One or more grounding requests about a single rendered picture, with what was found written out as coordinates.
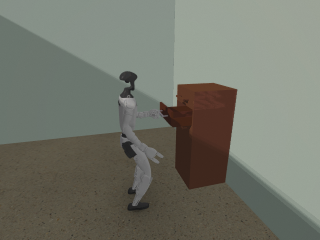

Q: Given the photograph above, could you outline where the right robot forearm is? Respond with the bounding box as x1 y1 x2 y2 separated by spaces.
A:
123 126 148 152

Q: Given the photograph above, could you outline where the drawer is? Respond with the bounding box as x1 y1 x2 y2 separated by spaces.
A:
160 102 193 128

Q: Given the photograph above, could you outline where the cabinet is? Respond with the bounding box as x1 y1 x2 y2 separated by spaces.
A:
175 83 237 190

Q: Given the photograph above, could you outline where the left robot foot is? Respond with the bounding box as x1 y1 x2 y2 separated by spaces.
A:
128 186 137 195

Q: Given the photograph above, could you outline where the robot right upper arm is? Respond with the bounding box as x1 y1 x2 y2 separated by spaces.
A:
121 98 136 133

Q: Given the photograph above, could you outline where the robot head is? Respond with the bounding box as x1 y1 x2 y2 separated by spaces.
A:
119 71 137 98

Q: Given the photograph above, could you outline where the left robot forearm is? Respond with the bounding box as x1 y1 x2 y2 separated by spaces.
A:
136 111 149 119

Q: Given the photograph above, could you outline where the left robot hand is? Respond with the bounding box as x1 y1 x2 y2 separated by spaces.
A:
148 109 160 119

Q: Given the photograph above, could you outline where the right robot hand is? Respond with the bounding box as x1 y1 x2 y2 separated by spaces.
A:
144 147 164 164

